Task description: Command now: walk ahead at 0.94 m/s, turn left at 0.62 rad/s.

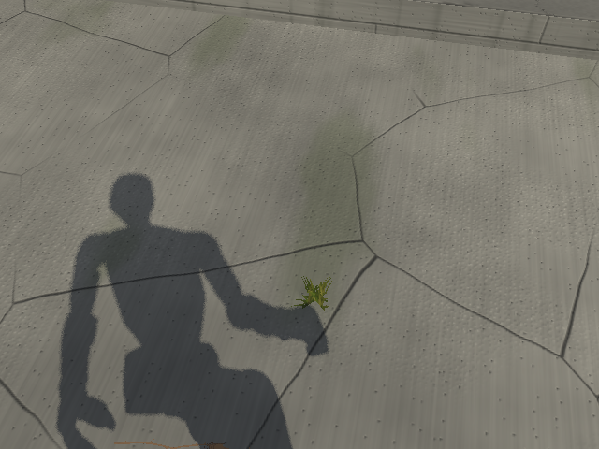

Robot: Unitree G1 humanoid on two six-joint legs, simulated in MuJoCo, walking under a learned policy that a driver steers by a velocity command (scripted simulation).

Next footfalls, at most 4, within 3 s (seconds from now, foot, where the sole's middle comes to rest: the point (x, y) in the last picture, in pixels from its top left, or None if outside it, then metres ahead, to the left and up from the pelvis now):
0.02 left None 0.20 0.02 -0.74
0.46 right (343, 349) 0.67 -0.06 -0.74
0.84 left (195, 296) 0.81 0.30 -0.74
1.26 right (285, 251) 0.95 0.08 -0.74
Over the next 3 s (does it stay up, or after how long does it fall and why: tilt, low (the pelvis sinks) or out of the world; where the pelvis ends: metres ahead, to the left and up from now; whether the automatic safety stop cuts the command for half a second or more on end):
stays up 0.91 0.12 0.04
